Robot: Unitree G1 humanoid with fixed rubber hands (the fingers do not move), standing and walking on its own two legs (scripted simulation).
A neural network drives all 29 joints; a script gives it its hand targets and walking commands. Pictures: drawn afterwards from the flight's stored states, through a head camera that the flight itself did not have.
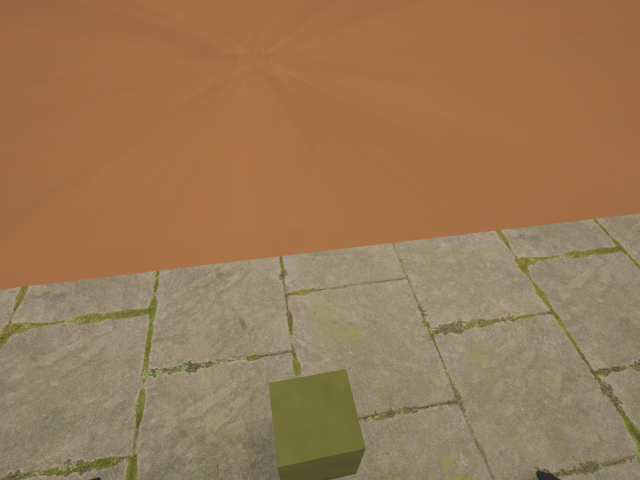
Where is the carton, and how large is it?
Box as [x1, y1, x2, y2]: [269, 369, 365, 479]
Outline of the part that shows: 345,369 269,383 277,466 280,479 329,479 356,472 365,447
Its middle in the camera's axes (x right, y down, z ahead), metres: -0.02 +0.52 +1.06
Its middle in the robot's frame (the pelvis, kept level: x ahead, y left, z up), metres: +0.40 +0.00 -0.66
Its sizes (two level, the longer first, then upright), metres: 0.210 0.200 0.250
